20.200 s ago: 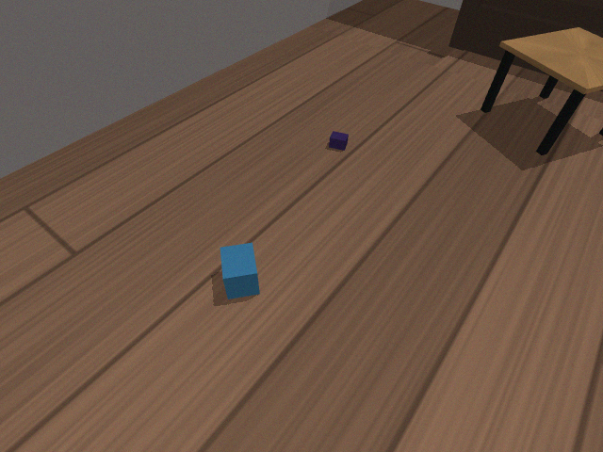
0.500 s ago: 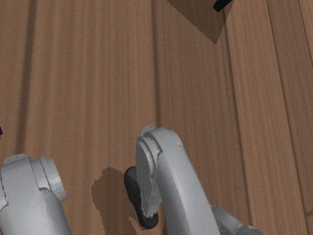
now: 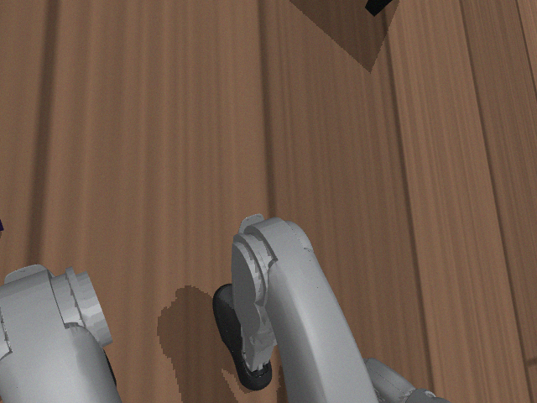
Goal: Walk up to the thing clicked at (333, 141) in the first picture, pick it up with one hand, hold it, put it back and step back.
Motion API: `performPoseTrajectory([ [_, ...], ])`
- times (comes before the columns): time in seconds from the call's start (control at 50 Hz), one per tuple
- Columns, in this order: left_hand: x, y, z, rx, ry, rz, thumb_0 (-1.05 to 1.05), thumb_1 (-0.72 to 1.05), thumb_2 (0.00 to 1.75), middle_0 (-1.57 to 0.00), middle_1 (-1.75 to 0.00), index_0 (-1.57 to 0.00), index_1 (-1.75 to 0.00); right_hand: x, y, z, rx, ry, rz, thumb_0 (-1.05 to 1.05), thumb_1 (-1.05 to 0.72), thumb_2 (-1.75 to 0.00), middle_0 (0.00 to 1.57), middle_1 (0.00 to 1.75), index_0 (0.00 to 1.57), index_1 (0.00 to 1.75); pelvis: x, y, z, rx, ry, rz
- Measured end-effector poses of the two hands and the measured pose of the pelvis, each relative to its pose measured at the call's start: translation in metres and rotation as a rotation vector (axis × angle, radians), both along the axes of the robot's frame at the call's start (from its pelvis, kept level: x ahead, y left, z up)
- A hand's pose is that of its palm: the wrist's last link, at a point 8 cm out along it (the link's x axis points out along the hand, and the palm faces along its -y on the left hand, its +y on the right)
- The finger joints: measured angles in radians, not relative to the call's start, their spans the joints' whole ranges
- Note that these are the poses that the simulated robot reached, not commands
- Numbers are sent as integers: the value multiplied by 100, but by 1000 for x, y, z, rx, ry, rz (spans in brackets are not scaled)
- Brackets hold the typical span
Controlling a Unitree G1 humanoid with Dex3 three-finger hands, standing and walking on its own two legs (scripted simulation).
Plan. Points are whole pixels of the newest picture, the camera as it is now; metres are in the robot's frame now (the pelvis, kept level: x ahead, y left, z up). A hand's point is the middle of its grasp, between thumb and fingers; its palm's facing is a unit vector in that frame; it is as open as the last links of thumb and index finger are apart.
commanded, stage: close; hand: left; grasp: from above
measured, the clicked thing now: out of the picture +0.40 +0.32 -0.27
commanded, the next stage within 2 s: settle in 1.04 s
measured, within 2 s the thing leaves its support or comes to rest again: leaves its support in 1.46 s
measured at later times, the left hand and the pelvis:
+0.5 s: hand out of the picture +0.38 +0.33 -0.25, palm faces -0.42 -0.13 -0.90, open 10.2 cm; pelvis +0.00 +0.00 +0.00, yaw +0 degrees
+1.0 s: hand out of the picture +0.39 +0.33 -0.24, palm faces -0.43 -0.14 -0.89, open 10.4 cm; pelvis +0.00 +0.00 +0.00, yaw +0 degrees
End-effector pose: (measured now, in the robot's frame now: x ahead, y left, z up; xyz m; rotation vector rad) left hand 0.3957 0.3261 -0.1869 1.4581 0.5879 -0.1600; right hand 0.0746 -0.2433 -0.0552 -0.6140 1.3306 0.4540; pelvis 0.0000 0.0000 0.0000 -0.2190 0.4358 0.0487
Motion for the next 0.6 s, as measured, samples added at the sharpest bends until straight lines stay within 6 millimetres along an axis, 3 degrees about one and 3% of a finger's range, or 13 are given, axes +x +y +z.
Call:
performPoseTrajectory([
  [0.46,-7,1,-1,-10,-28,-10,0,7,56,-50,-69,-53,-66,0,-6,8,-59,-8,2,0,-90,-90,20,30,20,30,-4,2,3,-5,-3,0],
  [0.6,-6,2,-1,-9,-29,-8,0,5,51,-54,-63,-57,-60,6,-2,7,-42,-21,23,0,-90,-90,20,30,20,30,-3,3,2,-8,-7,2],
])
